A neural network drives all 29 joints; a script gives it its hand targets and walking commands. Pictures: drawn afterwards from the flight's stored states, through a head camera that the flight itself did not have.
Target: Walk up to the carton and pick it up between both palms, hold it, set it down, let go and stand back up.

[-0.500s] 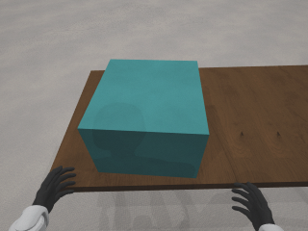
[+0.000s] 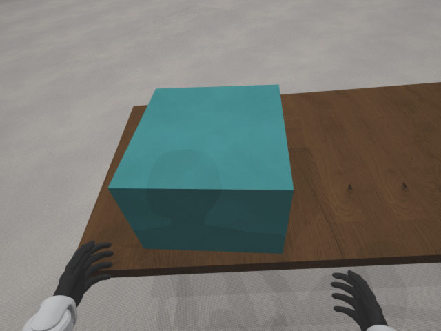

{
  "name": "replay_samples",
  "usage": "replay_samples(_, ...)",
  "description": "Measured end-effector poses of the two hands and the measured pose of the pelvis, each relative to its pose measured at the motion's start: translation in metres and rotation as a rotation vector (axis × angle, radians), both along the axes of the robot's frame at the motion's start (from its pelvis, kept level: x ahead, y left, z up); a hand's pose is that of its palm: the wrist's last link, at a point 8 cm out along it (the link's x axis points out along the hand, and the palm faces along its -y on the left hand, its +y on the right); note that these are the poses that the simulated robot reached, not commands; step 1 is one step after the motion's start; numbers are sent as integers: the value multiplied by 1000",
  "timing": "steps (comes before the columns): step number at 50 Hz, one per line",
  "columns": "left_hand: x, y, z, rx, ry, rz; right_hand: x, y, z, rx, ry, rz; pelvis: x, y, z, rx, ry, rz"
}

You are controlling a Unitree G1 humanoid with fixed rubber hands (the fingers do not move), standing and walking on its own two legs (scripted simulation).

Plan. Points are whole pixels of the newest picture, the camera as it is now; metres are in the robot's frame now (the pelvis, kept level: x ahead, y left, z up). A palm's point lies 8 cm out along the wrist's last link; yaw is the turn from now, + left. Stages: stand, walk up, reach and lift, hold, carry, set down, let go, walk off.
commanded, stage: set down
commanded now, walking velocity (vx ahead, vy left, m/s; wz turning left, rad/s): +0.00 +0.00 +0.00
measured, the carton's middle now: (213, 163) +0.46 +0.00 +0.06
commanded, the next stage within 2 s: let go in 0.24 s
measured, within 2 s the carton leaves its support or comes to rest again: neither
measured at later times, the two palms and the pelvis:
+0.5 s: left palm (74, 289) +0.23 +0.25 +0.03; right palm (370, 321) +0.16 -0.24 -0.06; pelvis -0.01 -0.01 +0.00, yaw +0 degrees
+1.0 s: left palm (71, 288) +0.23 +0.26 +0.03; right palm out of the picture +0.10 -0.30 -0.09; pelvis -0.01 +0.00 +0.00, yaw +0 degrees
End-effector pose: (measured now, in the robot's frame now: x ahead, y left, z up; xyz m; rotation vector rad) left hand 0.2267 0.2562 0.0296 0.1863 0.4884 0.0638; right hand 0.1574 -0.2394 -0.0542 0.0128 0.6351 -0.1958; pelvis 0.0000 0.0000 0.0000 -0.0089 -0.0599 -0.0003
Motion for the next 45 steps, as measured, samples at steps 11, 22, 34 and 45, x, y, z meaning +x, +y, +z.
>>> replay_samples(11, 0, -2, 0, 24, 3, 4, -3, -2, -7, 1, -4, 15, -6, -3, 0, 3, -8, 1)
replay_samples(22, 1, -3, 1, 48, 9, 2, 3, -3, -8, 8, -8, 29, -11, -5, 0, 6, -14, 2)
replay_samples(34, 1, -4, 1, 56, 10, 2, 1, -3, -10, 9, -1, 31, -12, -6, 0, 6, -16, 3)
replay_samples(45, 2, -1, -1, 161, -44, -12, -27, -29, -25, -109, 139, 58, -12, -5, 0, 6, -14, 4)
